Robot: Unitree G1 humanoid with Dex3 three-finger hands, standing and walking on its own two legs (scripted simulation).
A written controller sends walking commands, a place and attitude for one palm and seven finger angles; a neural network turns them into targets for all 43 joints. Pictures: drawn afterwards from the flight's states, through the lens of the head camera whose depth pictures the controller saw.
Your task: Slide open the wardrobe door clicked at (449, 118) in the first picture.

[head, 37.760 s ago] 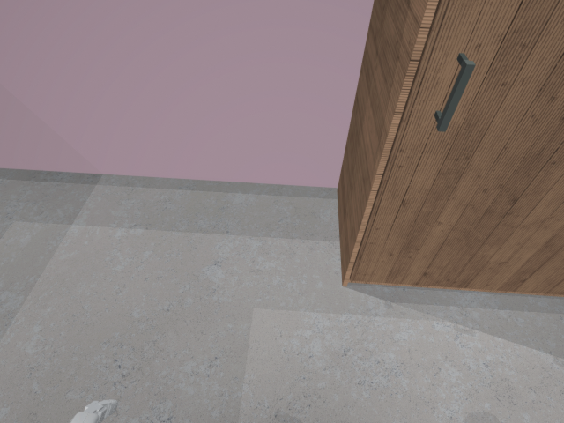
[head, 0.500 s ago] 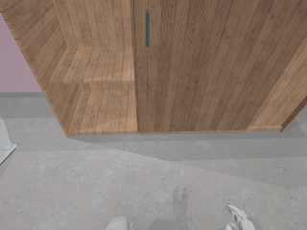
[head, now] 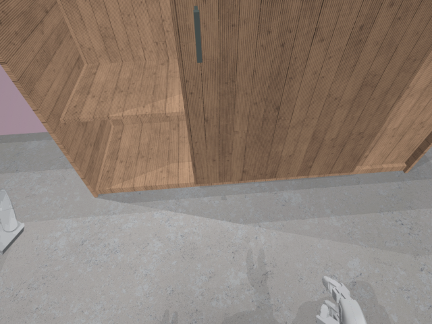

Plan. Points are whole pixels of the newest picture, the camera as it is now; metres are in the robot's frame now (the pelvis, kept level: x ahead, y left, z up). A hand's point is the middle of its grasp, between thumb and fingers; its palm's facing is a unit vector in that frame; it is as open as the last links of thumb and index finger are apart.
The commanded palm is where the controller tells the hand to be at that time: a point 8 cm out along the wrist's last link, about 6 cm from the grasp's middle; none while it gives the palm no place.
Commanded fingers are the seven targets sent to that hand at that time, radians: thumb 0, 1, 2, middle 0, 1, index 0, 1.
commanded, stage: stop stepping back and stand still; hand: left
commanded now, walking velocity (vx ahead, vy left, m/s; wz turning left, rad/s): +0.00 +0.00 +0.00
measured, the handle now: (197, 35) +0.86 +0.11 +0.11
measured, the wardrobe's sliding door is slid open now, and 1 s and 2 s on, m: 0.54 0.54 0.54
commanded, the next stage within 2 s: let the arm hang, fingers relaxed in 0.42 s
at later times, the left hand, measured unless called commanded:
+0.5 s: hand (22, 208) +0.24 +0.29 +0.15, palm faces +0.38 -0.79 -0.48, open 7.4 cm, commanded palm none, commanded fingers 0.00 0.90 0.90 -0.20 -0.30 -0.20 -0.30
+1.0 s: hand out of the picture +0.00 +0.23 -0.17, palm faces -0.04 -0.98 -0.22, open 7.1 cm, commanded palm none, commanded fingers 0.00 0.90 0.90 -0.20 -0.30 -0.20 -0.30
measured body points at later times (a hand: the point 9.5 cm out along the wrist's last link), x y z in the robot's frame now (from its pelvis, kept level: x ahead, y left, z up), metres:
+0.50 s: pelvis +0.03 +0.03 +0.00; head +0.06 +0.03 +0.45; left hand +0.21 +0.33 +0.18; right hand +0.22 -0.20 -0.07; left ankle +0.01 +0.13 -0.74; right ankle +0.00 -0.09 -0.74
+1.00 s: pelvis -0.01 +0.03 +0.01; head +0.04 +0.04 +0.45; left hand +0.01 +0.28 -0.15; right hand -0.01 -0.21 -0.14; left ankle +0.01 +0.13 -0.74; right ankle +0.00 -0.09 -0.74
